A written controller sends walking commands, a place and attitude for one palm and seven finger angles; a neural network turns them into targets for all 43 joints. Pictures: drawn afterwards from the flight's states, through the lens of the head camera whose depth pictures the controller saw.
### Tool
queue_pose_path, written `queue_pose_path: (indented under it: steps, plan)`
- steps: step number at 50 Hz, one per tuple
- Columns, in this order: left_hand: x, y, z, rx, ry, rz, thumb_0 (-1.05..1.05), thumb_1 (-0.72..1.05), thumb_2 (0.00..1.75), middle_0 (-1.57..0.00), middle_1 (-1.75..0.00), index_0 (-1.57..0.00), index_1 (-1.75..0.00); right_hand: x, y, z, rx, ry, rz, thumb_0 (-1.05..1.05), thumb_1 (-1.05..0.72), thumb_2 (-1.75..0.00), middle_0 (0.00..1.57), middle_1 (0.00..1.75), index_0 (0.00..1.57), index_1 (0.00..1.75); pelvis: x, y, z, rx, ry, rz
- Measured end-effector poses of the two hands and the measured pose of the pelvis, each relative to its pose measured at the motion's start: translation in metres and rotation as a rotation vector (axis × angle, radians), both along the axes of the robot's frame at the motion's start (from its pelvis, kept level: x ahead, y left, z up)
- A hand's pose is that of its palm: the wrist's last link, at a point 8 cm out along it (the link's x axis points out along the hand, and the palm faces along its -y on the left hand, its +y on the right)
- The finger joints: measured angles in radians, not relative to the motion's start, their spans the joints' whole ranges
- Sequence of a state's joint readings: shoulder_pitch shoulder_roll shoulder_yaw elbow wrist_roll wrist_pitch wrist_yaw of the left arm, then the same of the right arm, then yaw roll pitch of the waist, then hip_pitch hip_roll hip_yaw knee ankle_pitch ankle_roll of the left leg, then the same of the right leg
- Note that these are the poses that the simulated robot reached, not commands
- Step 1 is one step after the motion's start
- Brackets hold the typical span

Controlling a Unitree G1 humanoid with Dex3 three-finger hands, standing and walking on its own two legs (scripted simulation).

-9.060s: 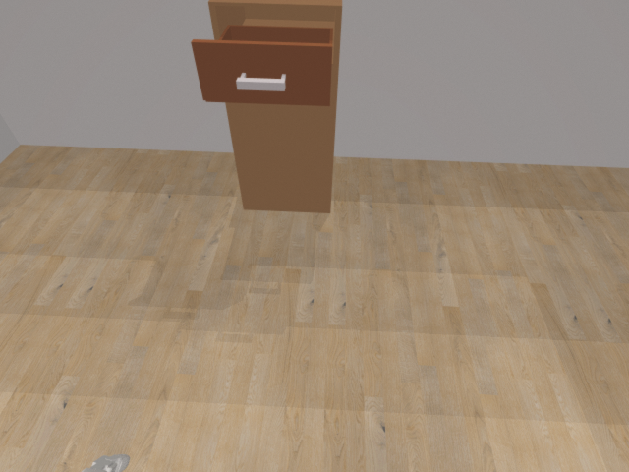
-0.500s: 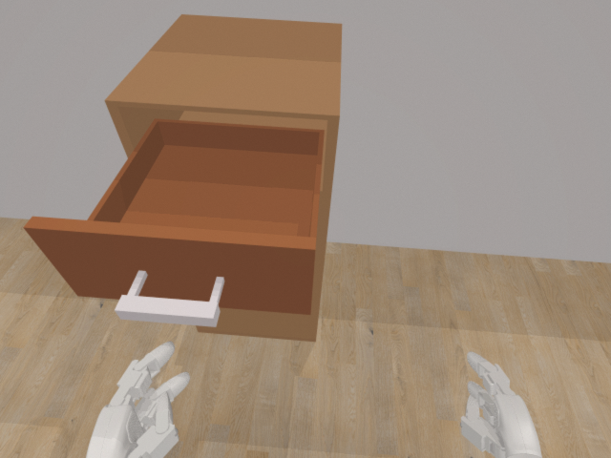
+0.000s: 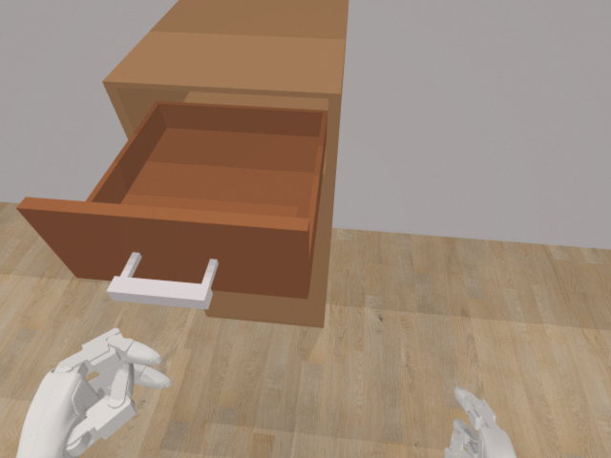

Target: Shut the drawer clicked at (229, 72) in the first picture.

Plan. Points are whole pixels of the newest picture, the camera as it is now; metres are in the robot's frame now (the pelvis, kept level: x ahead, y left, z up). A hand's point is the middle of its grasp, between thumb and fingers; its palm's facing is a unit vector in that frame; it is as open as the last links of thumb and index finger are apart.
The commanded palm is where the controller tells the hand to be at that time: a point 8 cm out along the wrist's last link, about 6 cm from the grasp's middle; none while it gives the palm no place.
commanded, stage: raise the hand and make a fist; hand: left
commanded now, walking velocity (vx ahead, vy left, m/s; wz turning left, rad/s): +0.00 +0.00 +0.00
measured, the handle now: (167, 278) +0.33 +0.20 +0.06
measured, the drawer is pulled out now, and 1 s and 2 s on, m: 0.29 0.29 0.29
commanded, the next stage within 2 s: bring the fist close to the handle in 1.08 s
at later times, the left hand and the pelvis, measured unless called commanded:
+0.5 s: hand (95, 411) +0.15 +0.19 +0.13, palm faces -0.04 -1.00 -0.08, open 3.2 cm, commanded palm +0.10 +0.25 +0.14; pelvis +0.01 +0.04 +0.02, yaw +0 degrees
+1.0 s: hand (90, 402) +0.15 +0.19 +0.15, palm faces -0.03 -0.99 -0.12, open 3.3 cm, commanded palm +0.10 +0.24 +0.16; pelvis +0.01 +0.03 +0.03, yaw +0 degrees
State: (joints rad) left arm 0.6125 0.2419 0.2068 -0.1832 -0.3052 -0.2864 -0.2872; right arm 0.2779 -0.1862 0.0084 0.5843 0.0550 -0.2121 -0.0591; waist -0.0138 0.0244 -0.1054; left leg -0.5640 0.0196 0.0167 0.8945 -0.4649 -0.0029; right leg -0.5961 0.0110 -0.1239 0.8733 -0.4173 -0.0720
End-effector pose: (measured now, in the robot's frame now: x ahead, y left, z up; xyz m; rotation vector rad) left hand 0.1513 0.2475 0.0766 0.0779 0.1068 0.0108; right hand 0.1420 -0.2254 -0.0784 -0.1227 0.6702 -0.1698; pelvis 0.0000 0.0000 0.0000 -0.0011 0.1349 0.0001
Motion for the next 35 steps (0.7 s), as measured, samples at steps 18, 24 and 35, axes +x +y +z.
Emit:
queue_pose_path:
  steps: [18, 24, 35]
  plan:
    - [-0.016, 0.005, 0.043, 0.005, -0.15, -0.028, 0.02, 0.9, 0.9, -1.21, -1.39, -1.21, -1.4, 0.052, 0.034, 0.056, -0.039, -0.282, 0.112, 0.02, -0.91, -0.9, 0.2, 0.3, 0.2, 0.3, 0.002, 0.03, 0.01, -0.026, -0.061, 0.009]
    - [-0.017, 0.003, 0.054, -0.004, -0.128, -0.05, 0.02, 0.9, 0.9, -1.32, -1.51, -1.32, -1.52, 0.067, 0.068, 0.066, 0.02, -0.334, 0.178, 0.02, -0.91, -0.9, 0.2, 0.3, 0.2, 0.3, 0.006, 0.038, 0.015, -0.031, -0.093, 0.01]
    - [-0.019, 0.005, 0.084, 0.026, -0.163, -0.043, 0.02, 0.9, 0.9, -1.39, -1.59, -1.39, -1.59, 0.063, 0.079, 0.067, 0.031, -0.311, 0.224, 0.02, -0.9, -0.9, 0.21, 0.3, 0.2, 0.3, 0.008, 0.042, 0.022, -0.031, -0.125, 0.014]
